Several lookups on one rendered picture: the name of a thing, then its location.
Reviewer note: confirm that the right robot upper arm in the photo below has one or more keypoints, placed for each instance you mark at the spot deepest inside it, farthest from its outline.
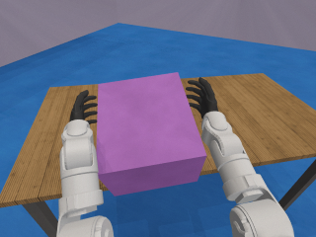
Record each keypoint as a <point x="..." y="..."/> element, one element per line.
<point x="260" y="218"/>

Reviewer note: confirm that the right robot forearm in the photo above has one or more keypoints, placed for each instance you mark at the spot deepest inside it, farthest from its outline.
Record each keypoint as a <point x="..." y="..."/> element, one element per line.
<point x="241" y="183"/>

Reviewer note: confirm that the robot right hand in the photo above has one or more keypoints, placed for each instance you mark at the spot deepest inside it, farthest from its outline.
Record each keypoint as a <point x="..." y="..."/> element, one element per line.
<point x="206" y="99"/>

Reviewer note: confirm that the carton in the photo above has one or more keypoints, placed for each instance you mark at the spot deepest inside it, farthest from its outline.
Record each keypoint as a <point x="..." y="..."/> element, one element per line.
<point x="147" y="136"/>

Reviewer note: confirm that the table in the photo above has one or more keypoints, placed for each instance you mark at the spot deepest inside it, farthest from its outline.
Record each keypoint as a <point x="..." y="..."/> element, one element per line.
<point x="274" y="126"/>

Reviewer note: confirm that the left robot upper arm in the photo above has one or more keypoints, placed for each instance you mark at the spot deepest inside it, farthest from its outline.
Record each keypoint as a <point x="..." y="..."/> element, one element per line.
<point x="96" y="226"/>

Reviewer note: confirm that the left robot forearm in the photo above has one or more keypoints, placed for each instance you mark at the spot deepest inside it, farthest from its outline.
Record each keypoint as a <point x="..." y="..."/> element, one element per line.
<point x="79" y="170"/>

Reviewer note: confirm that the robot left hand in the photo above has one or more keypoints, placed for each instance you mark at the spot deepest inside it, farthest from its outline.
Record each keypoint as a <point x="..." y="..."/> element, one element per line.
<point x="79" y="108"/>

